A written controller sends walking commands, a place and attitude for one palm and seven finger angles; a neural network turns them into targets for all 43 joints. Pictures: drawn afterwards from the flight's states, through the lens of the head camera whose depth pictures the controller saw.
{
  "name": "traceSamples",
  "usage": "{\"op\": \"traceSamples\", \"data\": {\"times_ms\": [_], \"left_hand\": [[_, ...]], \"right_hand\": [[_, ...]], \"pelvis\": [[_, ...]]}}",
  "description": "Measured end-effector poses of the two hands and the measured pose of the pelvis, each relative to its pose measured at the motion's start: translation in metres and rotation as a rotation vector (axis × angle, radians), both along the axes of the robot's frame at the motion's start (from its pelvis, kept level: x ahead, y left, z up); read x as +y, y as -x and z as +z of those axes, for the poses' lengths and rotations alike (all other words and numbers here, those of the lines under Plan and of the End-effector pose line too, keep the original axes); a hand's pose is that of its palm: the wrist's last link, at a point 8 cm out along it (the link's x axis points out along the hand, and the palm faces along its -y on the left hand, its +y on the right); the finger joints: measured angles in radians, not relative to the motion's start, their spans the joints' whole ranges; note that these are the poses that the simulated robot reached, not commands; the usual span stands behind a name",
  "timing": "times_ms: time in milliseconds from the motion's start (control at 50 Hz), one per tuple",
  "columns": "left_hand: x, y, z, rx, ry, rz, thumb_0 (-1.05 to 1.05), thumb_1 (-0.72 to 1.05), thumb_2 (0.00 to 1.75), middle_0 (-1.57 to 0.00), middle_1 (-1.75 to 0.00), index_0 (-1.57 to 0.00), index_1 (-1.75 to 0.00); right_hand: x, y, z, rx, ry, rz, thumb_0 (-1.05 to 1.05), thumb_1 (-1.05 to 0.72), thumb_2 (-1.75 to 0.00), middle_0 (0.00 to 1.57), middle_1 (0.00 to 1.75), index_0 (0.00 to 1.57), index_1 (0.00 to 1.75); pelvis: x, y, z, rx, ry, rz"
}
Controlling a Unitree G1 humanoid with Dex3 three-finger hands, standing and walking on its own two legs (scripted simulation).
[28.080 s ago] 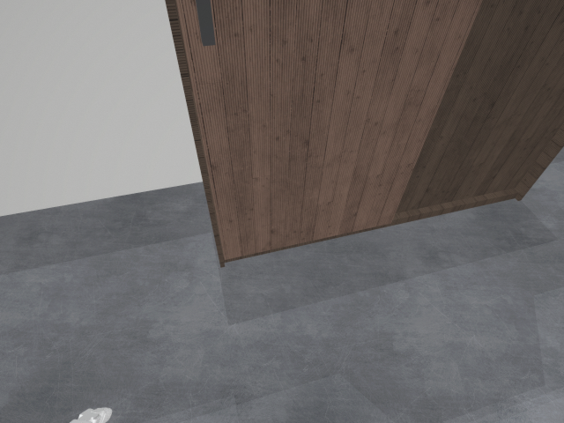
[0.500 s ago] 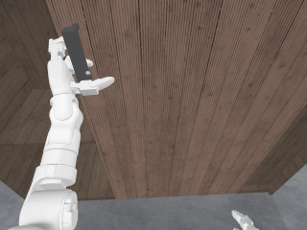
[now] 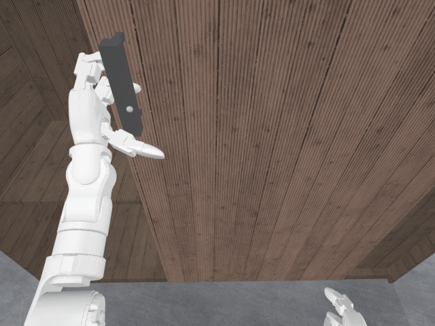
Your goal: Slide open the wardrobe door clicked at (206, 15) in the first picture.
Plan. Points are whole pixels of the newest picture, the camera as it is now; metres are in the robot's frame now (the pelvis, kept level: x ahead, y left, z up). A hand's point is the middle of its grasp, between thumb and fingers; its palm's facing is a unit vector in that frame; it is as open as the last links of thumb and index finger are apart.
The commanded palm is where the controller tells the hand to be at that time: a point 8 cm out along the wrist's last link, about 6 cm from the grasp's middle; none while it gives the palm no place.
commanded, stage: slip the hand off the handle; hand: left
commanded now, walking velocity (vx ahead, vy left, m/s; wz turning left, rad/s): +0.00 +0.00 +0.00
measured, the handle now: (127, 86) +0.42 +0.19 +0.25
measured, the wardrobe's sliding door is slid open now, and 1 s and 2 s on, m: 0.51 0.51 0.51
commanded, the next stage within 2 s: draw the hand back to the body in 1.14 s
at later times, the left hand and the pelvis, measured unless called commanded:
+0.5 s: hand (74, 116) +0.34 +0.24 +0.24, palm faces +0.33 -0.94 -0.03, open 14.7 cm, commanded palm +0.31 +0.28 +0.22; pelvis +0.00 -0.01 +0.00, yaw +0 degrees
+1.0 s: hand (52, 160) +0.26 +0.24 +0.24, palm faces +0.29 -0.96 -0.02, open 14.7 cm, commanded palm +0.22 +0.27 +0.22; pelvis -0.01 -0.01 +0.00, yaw +1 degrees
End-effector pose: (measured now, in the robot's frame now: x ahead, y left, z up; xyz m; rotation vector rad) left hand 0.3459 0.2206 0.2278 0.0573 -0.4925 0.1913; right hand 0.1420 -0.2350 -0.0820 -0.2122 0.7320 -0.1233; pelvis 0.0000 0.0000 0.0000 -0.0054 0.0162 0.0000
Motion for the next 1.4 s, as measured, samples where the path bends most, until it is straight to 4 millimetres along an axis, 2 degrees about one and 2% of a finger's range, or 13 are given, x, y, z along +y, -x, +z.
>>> {"op": "traceSamples", "data": {"times_ms": [100, 200, 280, 360, 460, 520, 600, 680, 960, 1200, 1300, 1400], "left_hand": [[0.001, 0.001, 0.001, 0.017, 0.005, -0.009, -0.01, -0.56, 0.20, -0.45, -1.26, -0.21, -1.11], [0.002, 0.001, 0.002, 0.023, 0.000, -0.010, -0.01, -0.56, 0.20, -0.47, -1.25, -0.22, -1.12], [0.010, 0.002, 0.001, 0.030, 0.007, 0.006, -0.01, -0.56, 0.20, -0.47, -1.25, -0.24, -1.13], [0.031, 0.009, 0.000, 0.038, 0.014, 0.079, -0.01, -0.56, 0.20, -0.43, -1.23, -0.25, -1.14], [0.061, 0.029, 0.003, 0.012, -0.007, 0.150, -0.01, -0.56, 0.20, -0.34, -1.19, -0.25, -1.15], [0.068, 0.041, 0.005, -0.007, -0.022, 0.134, -0.01, -0.56, 0.20, -0.30, -1.17, -0.25, -1.15], [0.064, 0.052, 0.003, -0.015, -0.024, 0.078, -0.01, -0.56, 0.20, -0.27, -1.16, -0.25, -1.15], [0.057, 0.062, -0.001, -0.014, -0.014, 0.054, -0.01, -0.56, 0.20, -0.26, -1.15, -0.25, -1.15], [0.061, 0.114, -0.001, -0.036, -0.024, 0.096, -0.01, -0.56, 0.20, -0.25, -1.15, -0.25, -1.15], [0.055, 0.148, -0.002, -0.034, -0.041, 0.079, -0.01, -0.56, 0.20, -0.25, -1.15, -0.25, -1.15], [0.055, 0.153, -0.003, -0.015, -0.042, 0.077, -0.01, -0.56, 0.20, -0.25, -1.15, -0.25, -1.15], [0.057, 0.145, -0.015, 0.220, -0.078, -0.010, -0.01, -0.56, 0.20, -0.25, -1.15, -0.25, -1.15]], "right_hand": [[0.015, -0.027, 0.010, -0.061, -0.020, 0.031, 0.01, -0.90, -0.90, 0.20, 0.30, 0.21, 0.30], [0.019, -0.034, 0.011, -0.065, -0.029, 0.034, 0.01, -0.90, -0.90, 0.21, 0.30, 0.21, 0.30], [0.015, -0.026, 0.007, -0.033, -0.028, 0.013, 0.01, -0.90, -0.90, 0.21, 0.30, 0.21, 0.30], [0.006, -0.012, 0.002, 0.012, -0.021, -0.018, 0.01, -0.90, -0.90, 0.21, 0.30, 0.21, 0.30], [-0.010, 0.007, -0.006, 0.061, 0.001, -0.032, 0.01, -0.90, -0.90, 0.21, 0.30, 0.21, 0.30], [-0.017, 0.016, -0.009, 0.082, 0.020, -0.032, 0.02, -0.90, -0.90, 0.20, 0.30, 0.21, 0.30], [-0.022, 0.018, -0.008, 0.074, 0.036, -0.033, 0.02, -0.90, -0.90, 0.20, 0.30, 0.20, 0.30], [-0.020, 0.010, -0.003, 0.020, 0.032, -0.027, 0.02, -0.90, -0.90, 0.20, 0.30, 0.20, 0.30], [0.015, -0.036, 0.018, -0.157, -0.017, 0.095, 0.02, -0.90, -0.90, 0.20, 0.30, 0.21, 0.30], [0.029, -0.048, 0.022, -0.190, -0.022, 0.152, 0.02, -0.90, -0.90, 0.21, 0.30, 0.21, 0.30], [0.030, -0.047, 0.021, -0.180, -0.017, 0.156, 0.02, -0.90, -0.90, 0.21, 0.30, 0.21, 0.30], [0.028, -0.047, 0.023, -0.184, -0.028, 0.122, 0.02, -0.90, -0.90, 0.21, 0.30, 0.21, 0.30]], "pelvis": [[0.002, -0.004, 0.000, -0.004, 0.000, -0.001], [0.002, -0.007, 0.001, -0.007, 0.000, -0.004], [0.000, -0.008, 0.001, -0.011, -0.001, -0.009], [-0.004, -0.008, 0.001, -0.013, -0.002, -0.014], [-0.007, -0.007, 0.001, -0.014, 0.000, -0.007], [-0.008, -0.004, 0.000, -0.016, 0.003, 0.004], [-0.008, 0.000, -0.001, -0.019, 0.004, 0.011], [-0.008, 0.003, -0.001, -0.025, 0.003, 0.007], [-0.008, 0.006, -0.001, -0.057, 0.004, 0.019], [-0.007, 0.004, -0.001, -0.075, 0.003, 0.030], [-0.007, 0.004, -0.001, -0.080, 0.004, 0.037], [-0.006, 0.002, 0.002, -0.089, 0.003, 0.034]]}}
